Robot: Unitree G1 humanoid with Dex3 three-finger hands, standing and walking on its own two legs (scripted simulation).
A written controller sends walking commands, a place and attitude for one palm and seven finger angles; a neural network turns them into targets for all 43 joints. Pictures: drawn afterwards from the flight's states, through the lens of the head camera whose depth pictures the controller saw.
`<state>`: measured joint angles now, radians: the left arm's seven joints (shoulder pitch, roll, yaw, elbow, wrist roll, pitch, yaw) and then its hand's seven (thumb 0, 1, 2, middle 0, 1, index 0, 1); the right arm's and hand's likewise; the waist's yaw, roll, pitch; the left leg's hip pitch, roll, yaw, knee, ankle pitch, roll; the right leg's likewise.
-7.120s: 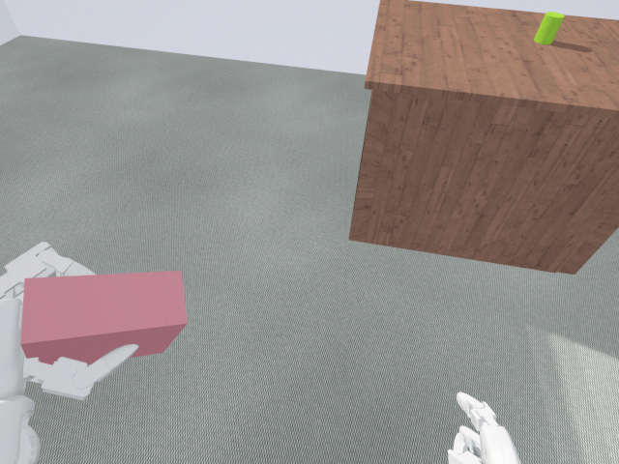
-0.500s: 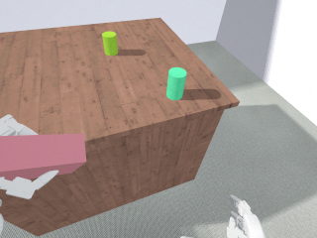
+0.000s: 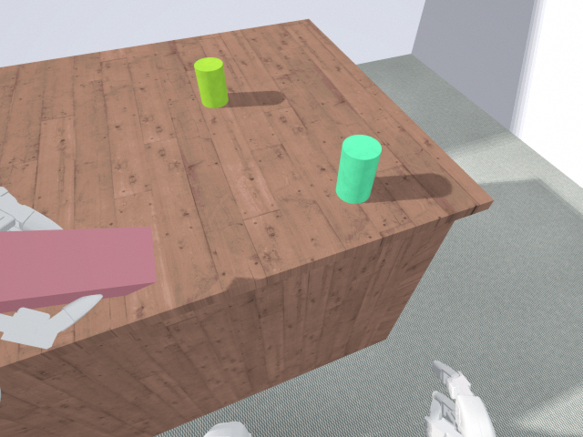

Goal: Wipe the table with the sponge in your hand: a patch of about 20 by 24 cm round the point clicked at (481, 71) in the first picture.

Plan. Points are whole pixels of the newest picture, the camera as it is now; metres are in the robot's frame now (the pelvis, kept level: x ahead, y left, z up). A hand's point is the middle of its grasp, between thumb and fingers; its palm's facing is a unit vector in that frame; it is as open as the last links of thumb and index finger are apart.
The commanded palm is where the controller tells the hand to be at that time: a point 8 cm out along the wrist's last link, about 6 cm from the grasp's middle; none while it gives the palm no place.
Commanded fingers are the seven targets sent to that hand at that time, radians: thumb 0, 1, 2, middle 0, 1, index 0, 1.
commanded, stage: come to a stop and stand still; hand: left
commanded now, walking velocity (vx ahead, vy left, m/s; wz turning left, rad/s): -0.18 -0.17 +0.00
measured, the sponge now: (94, 269) +0.24 +0.22 +0.17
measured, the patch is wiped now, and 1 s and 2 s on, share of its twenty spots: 0.00 0.00 0.00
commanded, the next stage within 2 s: look again from close up in 1.62 s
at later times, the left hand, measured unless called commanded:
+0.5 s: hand (62, 227) +0.27 +0.25 +0.20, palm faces +0.34 -0.82 -0.46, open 9.3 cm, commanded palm +0.21 +0.29 +0.20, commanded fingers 0.00 0.10 1.30 -1.20 -1.60 -1.20 -1.60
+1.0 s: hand (9, 233) +0.26 +0.31 +0.19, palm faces +0.40 -0.85 -0.34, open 9.3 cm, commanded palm +0.20 +0.32 +0.20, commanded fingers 0.00 0.10 1.30 -1.20 -1.60 -1.20 -1.60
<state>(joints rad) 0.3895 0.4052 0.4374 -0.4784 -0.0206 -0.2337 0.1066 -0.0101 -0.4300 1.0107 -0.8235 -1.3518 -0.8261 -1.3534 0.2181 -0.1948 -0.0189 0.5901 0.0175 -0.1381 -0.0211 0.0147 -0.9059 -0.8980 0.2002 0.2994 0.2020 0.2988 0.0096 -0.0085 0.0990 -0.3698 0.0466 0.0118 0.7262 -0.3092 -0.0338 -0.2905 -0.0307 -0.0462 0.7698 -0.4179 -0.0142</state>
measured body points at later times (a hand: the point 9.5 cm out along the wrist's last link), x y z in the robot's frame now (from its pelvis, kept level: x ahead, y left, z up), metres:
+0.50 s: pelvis +0.04 +0.01 +0.02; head +0.08 +0.01 +0.47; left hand +0.24 +0.29 +0.23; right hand +0.23 -0.20 -0.06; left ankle +0.05 +0.14 -0.71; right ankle +0.07 -0.07 -0.71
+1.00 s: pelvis +0.04 +0.04 +0.02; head +0.08 +0.09 +0.46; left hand +0.24 +0.35 +0.21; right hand +0.20 -0.20 -0.05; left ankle +0.06 +0.15 -0.71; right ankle +0.07 -0.07 -0.71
